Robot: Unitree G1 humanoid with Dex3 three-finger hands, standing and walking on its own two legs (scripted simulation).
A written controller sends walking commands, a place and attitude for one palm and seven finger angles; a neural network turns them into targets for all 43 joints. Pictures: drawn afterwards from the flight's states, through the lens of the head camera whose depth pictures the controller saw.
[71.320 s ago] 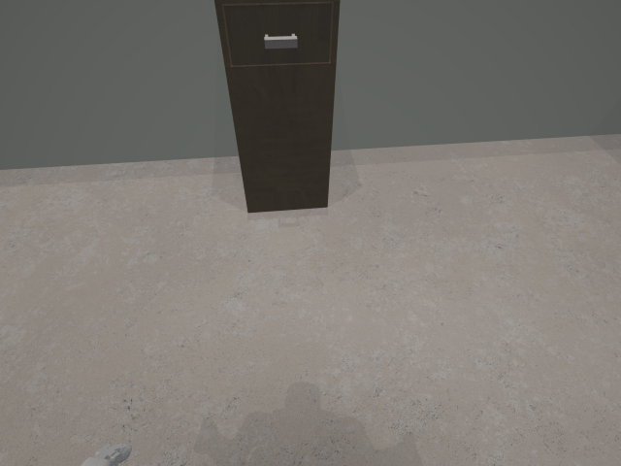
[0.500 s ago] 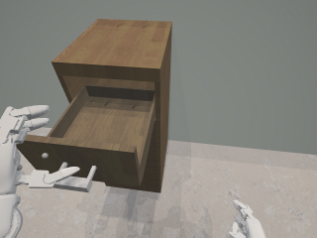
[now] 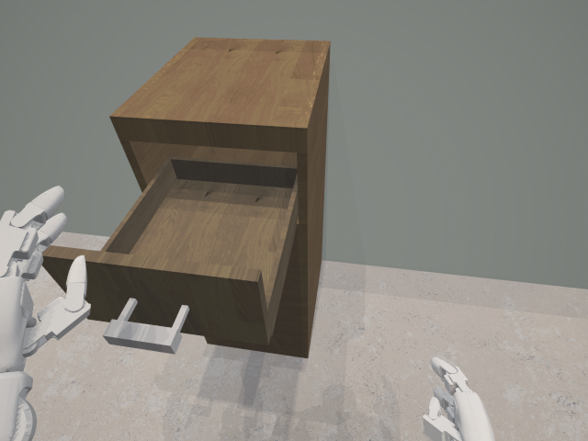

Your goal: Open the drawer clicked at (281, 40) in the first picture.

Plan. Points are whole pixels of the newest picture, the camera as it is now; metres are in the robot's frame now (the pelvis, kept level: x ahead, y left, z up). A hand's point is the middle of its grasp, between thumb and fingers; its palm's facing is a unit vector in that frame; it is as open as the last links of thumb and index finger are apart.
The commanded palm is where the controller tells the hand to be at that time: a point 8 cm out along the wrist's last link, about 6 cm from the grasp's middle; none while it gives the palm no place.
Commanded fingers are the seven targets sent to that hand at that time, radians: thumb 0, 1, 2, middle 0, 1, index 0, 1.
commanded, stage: draw the hand back to the body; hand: left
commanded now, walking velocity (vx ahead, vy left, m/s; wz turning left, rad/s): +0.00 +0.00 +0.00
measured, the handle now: (150, 322) +0.26 +0.26 +0.01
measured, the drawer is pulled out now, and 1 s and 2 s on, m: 0.29 0.29 0.29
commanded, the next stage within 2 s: step back with the hand held close in 0.12 s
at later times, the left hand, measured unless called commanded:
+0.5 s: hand (83, 321) +0.18 +0.24 +0.16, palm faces +0.33 -0.81 -0.49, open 7.4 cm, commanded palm +0.10 +0.29 +0.19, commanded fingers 0.00 0.90 0.90 -0.20 -0.30 -0.20 -0.30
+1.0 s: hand out of the picture +0.07 +0.25 +0.19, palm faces +0.45 -0.79 -0.41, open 7.4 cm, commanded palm +0.00 +0.29 +0.19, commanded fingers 0.00 0.90 0.90 -0.20 -0.30 -0.20 -0.30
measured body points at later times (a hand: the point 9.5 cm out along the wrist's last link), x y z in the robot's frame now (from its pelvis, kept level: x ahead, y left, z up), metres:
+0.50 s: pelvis -0.03 +0.01 -0.01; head +0.00 +0.01 +0.44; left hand +0.15 +0.28 +0.19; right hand +0.15 -0.23 -0.08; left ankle -0.02 +0.13 -0.74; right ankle +0.03 -0.12 -0.74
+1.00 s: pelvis -0.13 +0.01 -0.02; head -0.14 +0.02 +0.43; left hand +0.04 +0.29 +0.21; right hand +0.02 -0.23 -0.09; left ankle -0.02 +0.13 -0.74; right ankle -0.07 -0.11 -0.70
